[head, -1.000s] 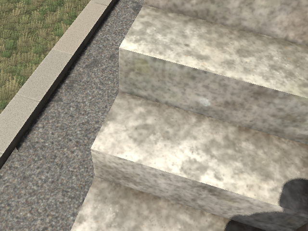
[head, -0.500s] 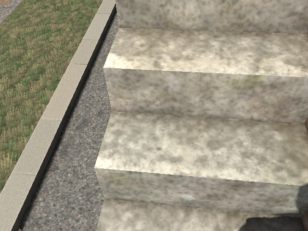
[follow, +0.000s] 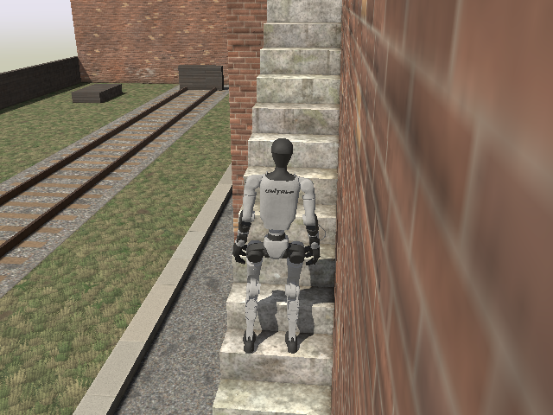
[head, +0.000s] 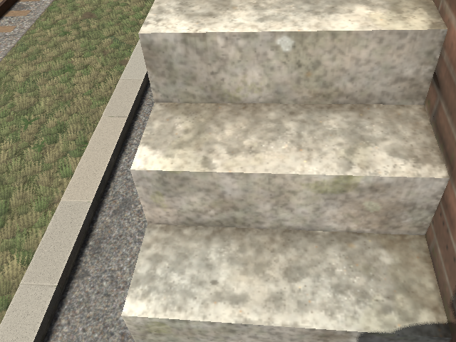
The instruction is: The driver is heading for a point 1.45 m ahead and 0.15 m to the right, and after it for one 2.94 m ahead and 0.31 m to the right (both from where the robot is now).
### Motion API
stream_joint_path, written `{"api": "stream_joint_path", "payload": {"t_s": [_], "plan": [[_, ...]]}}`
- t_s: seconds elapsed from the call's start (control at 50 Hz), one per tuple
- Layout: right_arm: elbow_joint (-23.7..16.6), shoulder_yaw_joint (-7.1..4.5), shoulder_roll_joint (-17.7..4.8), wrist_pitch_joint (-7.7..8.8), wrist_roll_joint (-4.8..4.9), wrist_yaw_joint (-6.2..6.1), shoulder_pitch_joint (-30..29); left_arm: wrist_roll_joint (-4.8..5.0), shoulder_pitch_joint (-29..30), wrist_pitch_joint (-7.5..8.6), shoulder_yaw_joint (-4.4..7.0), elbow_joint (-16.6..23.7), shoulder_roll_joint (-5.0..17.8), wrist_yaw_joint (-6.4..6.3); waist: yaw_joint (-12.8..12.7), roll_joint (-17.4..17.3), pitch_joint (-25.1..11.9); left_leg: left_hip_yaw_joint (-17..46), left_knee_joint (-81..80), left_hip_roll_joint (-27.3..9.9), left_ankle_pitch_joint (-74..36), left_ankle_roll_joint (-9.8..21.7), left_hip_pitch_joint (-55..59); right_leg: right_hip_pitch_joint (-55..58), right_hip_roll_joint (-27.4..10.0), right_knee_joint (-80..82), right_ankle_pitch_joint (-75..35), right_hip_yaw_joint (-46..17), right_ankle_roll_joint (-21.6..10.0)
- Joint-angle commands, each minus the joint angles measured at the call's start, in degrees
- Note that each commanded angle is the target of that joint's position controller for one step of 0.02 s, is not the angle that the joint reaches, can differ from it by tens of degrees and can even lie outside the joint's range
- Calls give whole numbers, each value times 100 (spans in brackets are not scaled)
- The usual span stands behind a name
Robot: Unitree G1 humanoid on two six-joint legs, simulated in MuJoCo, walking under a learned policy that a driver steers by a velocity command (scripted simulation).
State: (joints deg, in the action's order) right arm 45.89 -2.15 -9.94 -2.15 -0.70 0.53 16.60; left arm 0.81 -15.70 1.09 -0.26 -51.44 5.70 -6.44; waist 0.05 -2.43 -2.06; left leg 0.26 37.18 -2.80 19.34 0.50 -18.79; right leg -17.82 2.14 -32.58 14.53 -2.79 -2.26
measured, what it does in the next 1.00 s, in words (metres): shifts its weight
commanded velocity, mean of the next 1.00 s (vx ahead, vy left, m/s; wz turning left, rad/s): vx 0.33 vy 0.00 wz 0.00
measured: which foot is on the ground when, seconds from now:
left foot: down 0.00-1.00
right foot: down 0.00-1.00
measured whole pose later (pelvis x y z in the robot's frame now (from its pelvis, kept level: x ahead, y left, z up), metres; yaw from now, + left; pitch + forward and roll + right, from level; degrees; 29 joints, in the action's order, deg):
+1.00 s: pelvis +0.12 +0.04 +0.00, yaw -2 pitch +2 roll +1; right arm 44.6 -0.2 -11.8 4.6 -2.9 2.3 13.7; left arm 0.7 -17.8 0.7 1.7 -52.5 16.1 -2.9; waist 0.3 0.9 -2.1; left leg -2.6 29.8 -0.9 16.7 6.9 -9.9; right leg -10.1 -0.7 -33.3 20.8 -2.9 -2.9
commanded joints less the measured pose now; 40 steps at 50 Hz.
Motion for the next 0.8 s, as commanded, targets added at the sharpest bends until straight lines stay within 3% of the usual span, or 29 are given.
{"api": "stream_joint_path", "payload": {"t_s": [0.02, 0.08, 0.14, 0.16, 0.2, 0.22, 0.3, 0.32, 0.4, 0.42, 0.46, 0.48, 0.54, 0.56, 0.62, 0.68, 0.7, 0.76, 0.8], "plan": [[-244, 16, -254, 114, 86, -55, 191, 62, 436, 126, 120, 372, 722, 12, 227, 680, 147, 161, -1075, -69, -440, 50, 114, 535, -1195, 1151, -1465, -1486, -346], [-332, 23, -487, 153, 8, -85, 112, 103, 88, 101, 197, 278, 778, 42, 77, 846, 18, 231, -1389, -149, -575, 96, 295, 660, -1016, 902, -1535, -1205, -269], [-240, 70, -324, 166, -19, -76, 259, 59, 186, 69, 173, 194, 729, 37, 118, 630, 116, 274, -1588, -161, -445, 118, 243, 605, -882, 1110, -681, -952, -210], [-182, 88, -287, 163, -39, -78, 308, 102, 129, 66, 203, 133, 821, 58, 102, 602, 140, 234, -1641, -129, -291, 143, 301, 536, -814, 1286, 22, -944, -156], [-138, 45, -402, 169, -66, -89, 418, 87, 145, 28, 270, 74, 1005, 103, 102, 623, 298, 81, -1524, 14, 81, 234, 228, 370, -768, 1421, 1026, -979, -271], [-83, 46, -301, 169, -99, -109, 485, 87, 65, -27, 322, -41, 1132, 121, 124, 681, 415, -47, -1390, 75, 288, 261, 148, 145, -746, 1354, 1575, -923, -347], [-89, 53, -386, 246, -162, -55, 552, 80, 247, -74, 389, 19, 1279, 217, 100, 671, 596, -215, -1172, 185, 656, 456, -132, -214, -797, 1235, 2321, -996, -573], [-28, 29, -423, 337, -116, -30, 728, 17, 174, -73, 431, -1, 1360, 267, 154, 544, 625, -139, -1309, 103, 705, 582, -125, -233, -734, 1028, 2283, -874, -562], [-74, -31, -630, 483, -98, -69, 778, 84, 372, 54, 408, 128, 1354, 368, 181, -441, 601, 849, -2048, -335, 1187, 888, 504, -630, -390, 147, 1057, -221, -340], [-88, -46, -682, 486, -103, -88, 746, 68, 344, 89, 375, 125, 1298, 364, 146, -503, 592, 978, -2173, -423, 957, 915, 635, -568, -341, 26, 678, -101, -295], [-122, -110, -803, 541, -130, -66, 726, 95, 171, 108, 282, 36, 1245, 344, 126, -242, 502, 842, -2191, -426, -18, 869, 728, 1, -359, 165, 120, -74, -326], [-146, -107, -772, 601, -111, -36, 689, -6, 142, 112, 302, 119, 1360, 325, 121, -124, 537, 678, -2131, -354, -708, 878, 696, 277, -407, 236, -67, -96, -341], [-186, -56, -645, 674, -73, -1, 598, 12, -82, 132, 306, 132, 1428, 287, 67, 255, 132, 206, -1658, -181, -2554, 664, 977, 978, -553, 344, -1390, -159, -395], [-190, -46, -618, 676, -82, -4, 511, 67, -104, 152, 296, 139, 1470, 330, 133, 250, 14, 70, -1572, -161, -2736, 621, 1047, 1119, -593, 212, -1869, -229, -468], [-161, 0, -626, 631, -122, 3, 673, 65, -52, 142, 263, 177, 1473, 376, 231, 298, -222, -14, -1526, -185, -2871, 531, 1174, 1405, -660, 33, -2708, -237, -533], [-162, -3, -746, 580, -167, -11, 628, 68, 161, 109, 212, 258, 1479, 380, 302, 243, -138, -23, -1485, -272, -3403, 551, 1451, 1094, -607, -215, -2811, -149, -562], [-179, -9, -799, 581, -177, -1, 563, 56, 89, 118, 224, 259, 1560, 390, 289, 139, 22, -10, -1462, -271, -3574, 585, 1475, 943, -603, -242, -2776, -168, -564], [-217, 17, -842, 622, -158, 27, 210, 8, -45, 126, 249, 278, 1677, 385, 107, 89, 24, -79, -1167, -262, -4098, 544, 1346, 1057, -611, -124, -2927, -227, -536], [-224, 49, -798, 677, -76, 75, 108, -107, -200, 111, 287, 281, 1756, 324, -55, 336, -74, -93, -681, -183, -3991, 457, 1066, 1341, -700, 102, -3496, -290, -536]]}}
